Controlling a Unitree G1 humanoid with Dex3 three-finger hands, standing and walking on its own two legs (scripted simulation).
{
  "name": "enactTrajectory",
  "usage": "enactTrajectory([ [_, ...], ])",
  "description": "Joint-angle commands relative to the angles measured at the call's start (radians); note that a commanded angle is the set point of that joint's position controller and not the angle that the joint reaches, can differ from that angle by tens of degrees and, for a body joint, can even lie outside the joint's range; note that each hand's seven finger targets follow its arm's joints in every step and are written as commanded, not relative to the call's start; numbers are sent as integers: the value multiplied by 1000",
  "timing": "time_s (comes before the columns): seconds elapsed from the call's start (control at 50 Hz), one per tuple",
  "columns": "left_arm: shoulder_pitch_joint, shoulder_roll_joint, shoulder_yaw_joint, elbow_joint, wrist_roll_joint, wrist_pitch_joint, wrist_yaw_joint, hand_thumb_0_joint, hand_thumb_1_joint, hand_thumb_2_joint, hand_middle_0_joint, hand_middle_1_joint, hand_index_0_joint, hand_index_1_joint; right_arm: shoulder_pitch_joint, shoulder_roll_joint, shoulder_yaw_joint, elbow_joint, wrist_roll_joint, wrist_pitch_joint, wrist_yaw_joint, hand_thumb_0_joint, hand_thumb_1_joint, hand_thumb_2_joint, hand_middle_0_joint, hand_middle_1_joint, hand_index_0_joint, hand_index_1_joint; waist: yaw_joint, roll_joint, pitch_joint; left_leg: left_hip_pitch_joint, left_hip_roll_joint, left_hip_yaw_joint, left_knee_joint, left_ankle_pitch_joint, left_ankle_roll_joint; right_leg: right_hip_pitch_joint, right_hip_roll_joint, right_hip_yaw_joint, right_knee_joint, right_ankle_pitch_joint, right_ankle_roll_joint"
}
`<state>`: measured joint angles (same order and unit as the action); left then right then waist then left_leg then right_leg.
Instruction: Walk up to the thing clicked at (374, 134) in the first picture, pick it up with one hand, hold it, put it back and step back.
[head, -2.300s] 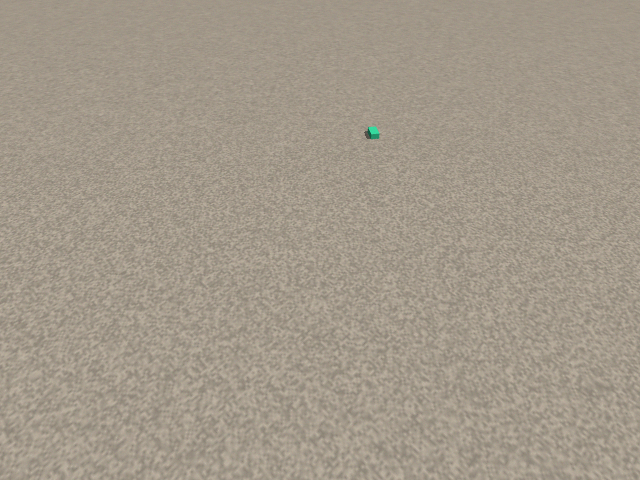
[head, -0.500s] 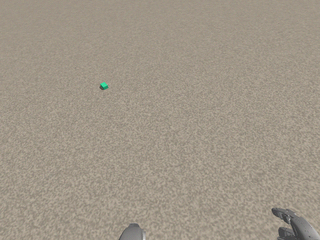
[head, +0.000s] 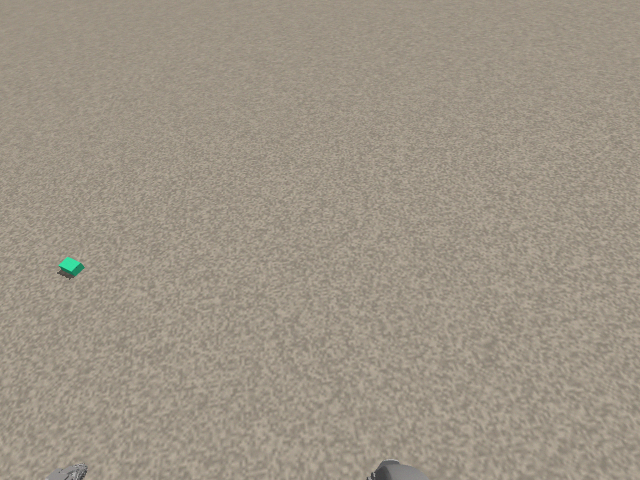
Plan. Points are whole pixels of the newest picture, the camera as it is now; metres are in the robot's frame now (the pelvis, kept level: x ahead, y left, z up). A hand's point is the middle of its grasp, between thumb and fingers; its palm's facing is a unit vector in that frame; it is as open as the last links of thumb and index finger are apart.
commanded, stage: walk up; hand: left
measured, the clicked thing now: (71, 266) +1.20 +0.92 -0.74
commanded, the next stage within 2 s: none
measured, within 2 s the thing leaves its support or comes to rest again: neither
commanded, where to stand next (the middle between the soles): +0.71 +0.94 m, yaw -42 degrees
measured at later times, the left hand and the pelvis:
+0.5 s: hand out of the picture +0.28 +0.55 -0.15, palm faces -0.20 -0.78 -0.59, open 7.4 cm; pelvis +0.22 +0.21 -0.03, yaw -10 degrees
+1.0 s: hand out of the picture +0.55 +0.61 -0.11, palm faces -0.25 -0.74 -0.62, open 7.3 cm; pelvis +0.36 +0.35 -0.02, yaw -21 degrees
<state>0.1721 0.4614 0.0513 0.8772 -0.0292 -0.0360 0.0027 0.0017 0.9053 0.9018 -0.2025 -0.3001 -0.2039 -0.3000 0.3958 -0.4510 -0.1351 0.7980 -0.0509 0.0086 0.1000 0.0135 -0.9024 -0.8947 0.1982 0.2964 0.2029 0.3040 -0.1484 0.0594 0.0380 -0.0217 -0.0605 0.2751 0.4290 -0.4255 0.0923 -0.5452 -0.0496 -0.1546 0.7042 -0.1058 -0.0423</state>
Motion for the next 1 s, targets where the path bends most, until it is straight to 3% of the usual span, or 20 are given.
enactTrajectory([
  [0.0,388,225,98,34,12,-10,48,0,900,900,-200,-300,-200,-300,-209,-168,-50,-206,3,-37,-22,0,-900,-900,200,300,200,300,301,-118,-209,-463,141,-58,449,787,-186,791,37,-10,-175,20,-78],
  [0.02,467,270,121,38,14,-5,70,0,900,900,-200,-300,-200,-300,-130,-129,-32,-195,2,-30,-25,0,-900,-900,200,300,200,300,330,-258,-222,-718,67,-145,736,111,-204,944,-157,335,-211,-95,-195],
  [0.04,402,322,122,-6,18,-3,87,0,900,900,-200,-300,-200,-300,-68,-132,-12,-196,-8,-21,-35,0,-900,-900,200,300,200,300,256,-237,-254,-820,91,-296,892,-185,-207,903,-397,673,-247,-247,-267],
  [0.08,222,341,115,-73,-5,-12,114,0,900,900,-200,-300,-200,-300,-110,-234,-42,-204,-4,-9,-50,0,-900,-900,200,300,200,300,205,-45,-175,-894,139,-476,1076,-142,-227,725,-498,892,-385,-356,-369],
  [0.2,65,271,94,-87,33,-87,93,0,900,900,-200,-300,-200,-300,-105,-168,-20,-152,0,33,7,0,-900,-900,200,300,200,300,67,-104,41,-576,201,-383,727,162,-127,157,-163,258,-378,-88,-137],
  [0.34,152,333,105,-53,64,-96,92,0,900,900,-200,-300,-200,-300,-273,-157,-34,-182,0,33,46,0,-900,-900,200,300,200,300,117,-201,-5,-371,217,-282,379,320,-112,71,-128,198,-279,-93,-109],
  [0.4,91,342,103,-66,61,-74,97,0,900,900,-200,-300,-200,-300,-142,-174,-59,-142,-10,31,33,0,-900,-900,200,300,200,300,4,-188,-103,-131,151,-220,251,186,-86,9,-155,210,-82,-2,-92],
  [0.42,117,261,81,-64,69,-66,102,0,900,900,-200,-300,-200,-300,-12,-207,-78,-94,-20,24,21,0,-900,-900,200,300,200,300,-54,-14,-166,19,130,-265,187,102,-62,-48,-89,166,192,-56,-55],
  [0.44,197,149,44,-59,66,-60,106,0,900,900,-200,-300,-200,-300,44,-282,-96,-88,-34,12,5,0,-900,-900,200,300,200,300,-73,276,-161,88,283,-487,10,3,-58,-205,50,132,421,-424,-5],
  [0.46,233,134,40,-53,45,-55,119,0,900,900,-200,-300,-200,-300,-40,-356,-100,-105,-18,0,-12,0,-900,-900,200,300,200,300,-3,371,-144,116,434,-725,-97,115,-29,-368,111,155,554,-491,-11],
  [0.5,214,212,41,-15,40,-52,135,0,900,900,-200,-300,-200,-300,-160,-347,-105,-137,7,9,-27,0,-900,-900,200,300,200,300,40,308,-116,-62,442,-711,-137,-61,29,-303,-17,215,628,-383,-38],
  [0.56,251,256,66,46,9,-47,112,0,900,900,-200,-300,-200,-300,-229,-224,-53,-146,-4,6,-36,0,-900,-900,200,300,200,300,78,257,-67,-121,307,-438,-23,194,23,-196,-39,192,478,-252,-6],
  [0.66,239,191,52,33,14,-46,103,0,900,900,-200,-300,-200,-300,-205,-159,-26,-165,-24,9,-39,0,-900,-900,200,300,200,300,71,152,-74,-103,330,-334,23,598,123,-61,-23,68,229,-243,28],
  [0.72,241,175,58,22,14,-40,104,0,900,900,-200,-300,-200,-300,-246,-158,-23,-188,-31,22,-37,0,-900,-900,200,300,200,300,90,111,-50,-240,327,-296,21,484,101,110,-9,40,114,-160,3],
  [0.76,399,188,82,67,18,-42,113,0,900,900,-200,-300,-200,-300,-349,-163,-16,-220,-18,32,-31,0,-900,-900,200,300,200,300,209,24,-79,-436,298,-239,181,403,40,439,-16,75,-85,46,-30],
  [0.78,489,248,110,87,28,-45,127,0,900,900,-200,-300,-200,-300,-340,-129,-2,-226,-11,32,-27,0,-900,-900,200,300,200,300,260,-119,-126,-539,232,-176,383,347,-13,611,-47,150,-153,52,-29],
  [0.8,516,309,132,69,37,-44,142,0,900,900,-200,-300,-200,-300,-252,-90,13,-216,-8,38,-29,0,-900,-900,200,300,200,300,264,-285,-137,-734,114,-184,588,-82,-86,740,-203,451,-271,-57,-92],
  [0.82,414,339,126,10,45,-40,148,0,900,900,-200,-300,-200,-300,-174,-136,3,-195,-15,61,-36,0,-900,-900,200,300,200,300,201,-202,-136,-769,119,-316,772,-140,-135,632,-382,738,-352,-282,-171],
  [0.86,210,326,114,-67,28,-42,155,0,900,900,-200,-300,-200,-300,-136,-215,-31,-167,-26,77,-47,0,-900,-900,200,300,200,300,138,-92,-36,-768,158,-416,940,-123,-163,407,-469,835,-409,-409,-304],
  [0.98,131,300,118,-90,59,-63,126,0,900,900,-200,-300,-200,-300,-124,-204,-29,-116,-17,84,-8,0,-900,-900,200,300,200,300,95,-148,1,-551,182,-379,828,65,-103,97,-201,366,-307,-362,-142],
])
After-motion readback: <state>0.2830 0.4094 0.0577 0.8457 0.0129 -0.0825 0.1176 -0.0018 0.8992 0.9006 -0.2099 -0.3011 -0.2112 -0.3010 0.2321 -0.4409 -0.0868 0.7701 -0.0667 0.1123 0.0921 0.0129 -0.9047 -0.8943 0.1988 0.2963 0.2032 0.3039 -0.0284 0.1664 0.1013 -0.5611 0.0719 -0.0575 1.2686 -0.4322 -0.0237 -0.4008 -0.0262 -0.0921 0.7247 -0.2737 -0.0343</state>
